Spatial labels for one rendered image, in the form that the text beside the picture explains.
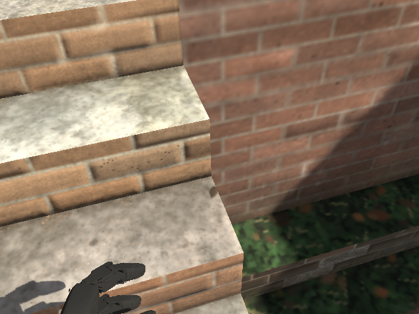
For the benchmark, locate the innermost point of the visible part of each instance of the robot left hand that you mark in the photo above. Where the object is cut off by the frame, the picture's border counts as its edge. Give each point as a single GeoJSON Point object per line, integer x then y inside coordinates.
{"type": "Point", "coordinates": [84, 297]}

